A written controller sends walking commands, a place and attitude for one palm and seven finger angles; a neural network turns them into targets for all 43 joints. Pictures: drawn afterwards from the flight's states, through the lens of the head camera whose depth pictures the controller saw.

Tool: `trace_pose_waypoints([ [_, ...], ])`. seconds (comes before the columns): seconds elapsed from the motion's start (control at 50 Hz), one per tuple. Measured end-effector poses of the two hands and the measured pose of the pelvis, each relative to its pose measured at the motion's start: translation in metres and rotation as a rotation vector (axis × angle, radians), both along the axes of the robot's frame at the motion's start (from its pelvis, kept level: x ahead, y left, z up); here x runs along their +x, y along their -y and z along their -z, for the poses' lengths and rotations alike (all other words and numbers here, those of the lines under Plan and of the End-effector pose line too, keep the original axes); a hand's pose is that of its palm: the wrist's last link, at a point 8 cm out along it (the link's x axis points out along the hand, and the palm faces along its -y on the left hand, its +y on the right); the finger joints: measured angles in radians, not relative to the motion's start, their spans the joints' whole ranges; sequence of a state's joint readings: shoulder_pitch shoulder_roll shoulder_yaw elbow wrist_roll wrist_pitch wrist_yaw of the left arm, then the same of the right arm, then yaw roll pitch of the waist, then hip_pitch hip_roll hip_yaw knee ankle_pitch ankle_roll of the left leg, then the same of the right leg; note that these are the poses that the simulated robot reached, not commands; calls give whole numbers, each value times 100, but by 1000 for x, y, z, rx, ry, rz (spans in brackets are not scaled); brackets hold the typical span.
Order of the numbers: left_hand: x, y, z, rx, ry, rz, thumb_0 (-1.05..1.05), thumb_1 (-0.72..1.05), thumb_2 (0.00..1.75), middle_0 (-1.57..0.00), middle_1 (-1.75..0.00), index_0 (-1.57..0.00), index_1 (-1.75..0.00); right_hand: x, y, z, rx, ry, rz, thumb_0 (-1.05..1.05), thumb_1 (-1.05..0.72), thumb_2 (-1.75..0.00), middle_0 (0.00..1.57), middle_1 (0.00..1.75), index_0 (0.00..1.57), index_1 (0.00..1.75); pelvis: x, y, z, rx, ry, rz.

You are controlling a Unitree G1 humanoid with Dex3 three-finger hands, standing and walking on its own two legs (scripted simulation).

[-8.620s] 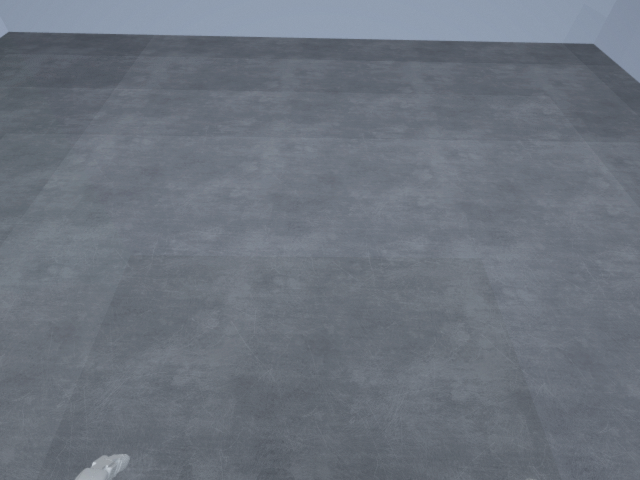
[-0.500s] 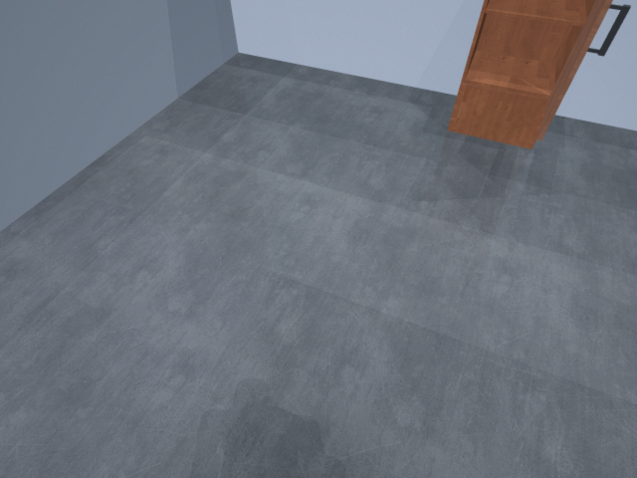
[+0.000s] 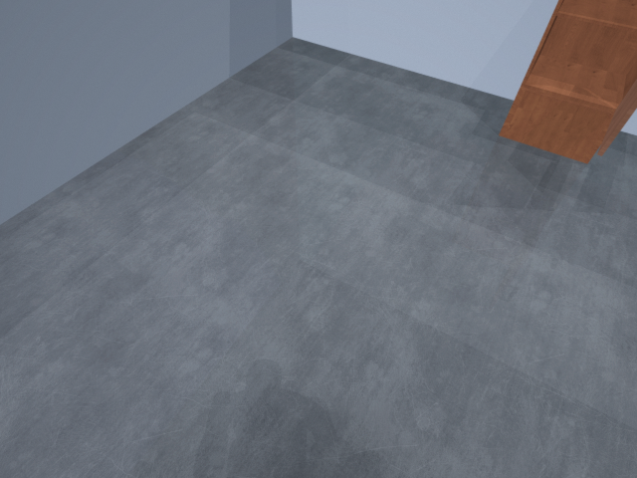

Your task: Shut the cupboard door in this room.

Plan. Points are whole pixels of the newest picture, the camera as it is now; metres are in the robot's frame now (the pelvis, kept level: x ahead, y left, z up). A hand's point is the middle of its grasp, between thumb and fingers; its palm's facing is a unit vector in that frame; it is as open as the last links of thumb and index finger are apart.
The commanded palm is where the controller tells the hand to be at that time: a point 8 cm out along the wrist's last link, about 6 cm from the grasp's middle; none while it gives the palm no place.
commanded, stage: turn or walk to find it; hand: left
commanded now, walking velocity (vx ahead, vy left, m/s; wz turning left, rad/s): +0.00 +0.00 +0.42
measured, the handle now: out of the picture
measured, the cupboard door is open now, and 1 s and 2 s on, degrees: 85 85 85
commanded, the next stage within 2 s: none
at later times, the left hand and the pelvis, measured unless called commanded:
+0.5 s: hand out of the picture -0.03 +0.20 -0.20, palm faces +0.22 -0.95 -0.22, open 7.4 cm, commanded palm none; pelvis -0.01 +0.00 -0.02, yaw +10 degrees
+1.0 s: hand out of the picture +0.00 +0.16 -0.14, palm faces +0.36 -0.89 -0.29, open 7.4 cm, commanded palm none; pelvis -0.03 -0.06 +0.00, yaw +21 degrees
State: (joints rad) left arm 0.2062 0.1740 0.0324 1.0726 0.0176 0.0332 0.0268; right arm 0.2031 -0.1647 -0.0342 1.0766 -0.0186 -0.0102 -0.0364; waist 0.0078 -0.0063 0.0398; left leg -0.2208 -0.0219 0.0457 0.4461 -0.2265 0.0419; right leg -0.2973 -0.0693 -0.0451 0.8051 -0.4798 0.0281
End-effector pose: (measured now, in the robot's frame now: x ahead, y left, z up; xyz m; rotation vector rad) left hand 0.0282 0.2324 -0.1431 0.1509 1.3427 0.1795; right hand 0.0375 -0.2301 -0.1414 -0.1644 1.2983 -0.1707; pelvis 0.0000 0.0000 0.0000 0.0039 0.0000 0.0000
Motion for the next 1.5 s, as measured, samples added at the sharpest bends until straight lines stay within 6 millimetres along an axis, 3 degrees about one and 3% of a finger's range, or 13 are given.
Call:
trace_pose_waypoints([
  [0.16,-8,22,-5,33,18,-15,0,91,90,-20,-30,-20,-29,2,21,16,53,-9,-1,0,-92,-90,20,30,20,30,-1,23,5,15,9,-29],
  [0.3,-33,28,-6,24,5,-86,0,91,90,-20,-30,-20,-30,11,35,10,27,-58,-62,0,-92,-90,20,30,20,30,-5,27,2,21,3,-92],
  [0.4,-55,16,4,8,-17,-139,0,90,90,-21,-30,-20,-30,32,30,4,-15,-43,-131,0,-92,-90,20,30,19,30,-10,17,7,12,1,-144],
  [0.46,-68,0,18,-3,-31,-180,0,90,90,-21,-30,-20,-30,47,19,4,-44,-4,-177,0,-91,-90,20,30,19,30,-12,6,16,1,1,-176],
  [0.52,-74,-15,19,8,-47,-201,0,91,90,-20,-30,-20,-30,57,8,-3,-48,37,-209,0,-91,-90,20,30,19,30,-16,0,14,4,3,-181],
  [0.72,-46,-34,-11,71,88,-213,0,91,90,-20,-30,-20,-29,59,-5,-9,-3,65,-259,0,-91,-90,20,30,20,30,-23,5,0,-8,-4,-240],
  [0.82,-29,-19,-22,103,160,-213,0,91,90,-20,-30,-20,-29,53,10,3,32,43,-269,0,-91,-90,20,30,20,30,-26,23,3,6,-5,-279],
  [0.9,-29,5,-26,132,205,-224,0,91,90,-20,-30,-20,-29,52,31,21,58,22,-277,0,-91,-90,20,30,20,30,-27,44,11,15,-2,-314],
  [1.08,-84,54,-33,107,141,-343,0,90,90,-20,-30,-20,-30,63,62,12,36,-33,-354,0,-91,-90,20,30,20,30,-28,67,-1,41,6,-412],
  [1.2,-127,72,-21,70,79,-437,0,91,90,-21,-30,-20,-30,71,61,6,-8,-69,-434,0,-91,-90,20,30,19,30,-33,69,-1,29,1,-473],
  [1.28,-164,76,-11,45,29,-497,0,91,90,-21,-30,-20,-30,86,41,2,-25,-46,-503,0,-91,-90,20,30,19,30,-42,63,1,21,1,-509],
  [1.42,-232,61,17,5,-44,-607,0,91,90,-21,-30,-20,-30,112,-25,-8,-25,112,-633,0,-91,-90,20,30,19,30,-66,41,15,3,12,-567],
  [1.5,-248,47,12,4,-64,-633,0,91,90,-20,-30,-20,-30,110,-51,-22,-11,163,-669,0,-91,-90,20,30,20,30,-76,32,7,-15,19,-584],
])
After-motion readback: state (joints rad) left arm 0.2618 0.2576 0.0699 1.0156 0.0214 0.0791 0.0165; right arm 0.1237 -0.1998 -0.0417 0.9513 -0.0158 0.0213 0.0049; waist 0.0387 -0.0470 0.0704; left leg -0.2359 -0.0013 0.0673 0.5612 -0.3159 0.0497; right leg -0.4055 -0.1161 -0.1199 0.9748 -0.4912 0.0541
